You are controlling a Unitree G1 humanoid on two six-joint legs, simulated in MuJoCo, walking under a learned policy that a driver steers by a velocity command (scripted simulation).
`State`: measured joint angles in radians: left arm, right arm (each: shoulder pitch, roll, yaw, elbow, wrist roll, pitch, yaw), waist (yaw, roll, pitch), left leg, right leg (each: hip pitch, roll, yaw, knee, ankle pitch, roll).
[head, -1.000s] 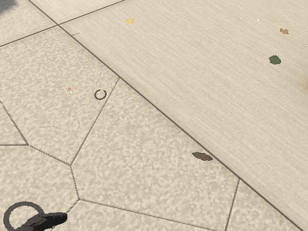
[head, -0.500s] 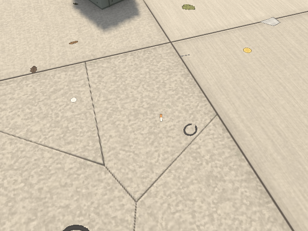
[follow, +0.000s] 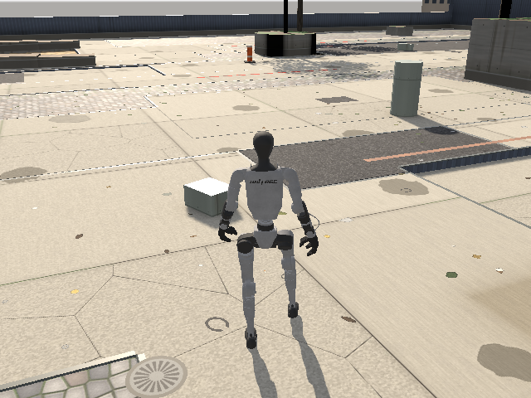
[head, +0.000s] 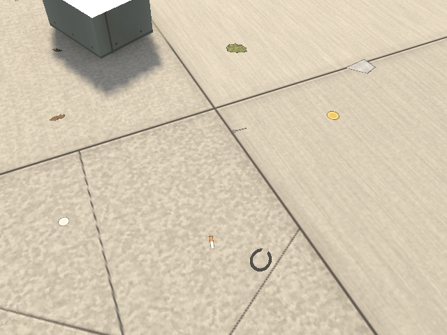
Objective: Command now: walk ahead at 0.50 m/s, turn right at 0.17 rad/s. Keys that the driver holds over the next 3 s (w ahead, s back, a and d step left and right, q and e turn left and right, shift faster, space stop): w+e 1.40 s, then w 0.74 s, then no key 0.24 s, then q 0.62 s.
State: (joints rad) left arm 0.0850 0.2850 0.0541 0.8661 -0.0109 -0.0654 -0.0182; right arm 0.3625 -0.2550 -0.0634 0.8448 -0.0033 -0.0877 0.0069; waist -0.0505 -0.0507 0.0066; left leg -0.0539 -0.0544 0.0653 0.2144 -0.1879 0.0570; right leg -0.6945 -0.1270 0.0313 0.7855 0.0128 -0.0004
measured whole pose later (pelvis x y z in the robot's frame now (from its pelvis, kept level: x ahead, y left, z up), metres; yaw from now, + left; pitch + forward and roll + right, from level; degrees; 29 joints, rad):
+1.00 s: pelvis +0.56 -0.13 +0.00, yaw -33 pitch +1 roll +2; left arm 0.18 0.32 0.08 0.67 -0.02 -0.01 -0.01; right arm 0.31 -0.27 -0.07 0.81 -0.01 -0.10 0.01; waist -0.06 -0.05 0.03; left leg -0.10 -0.02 0.13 0.29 -0.21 0.03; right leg -0.69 -0.10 0.07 1.01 -0.18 0.01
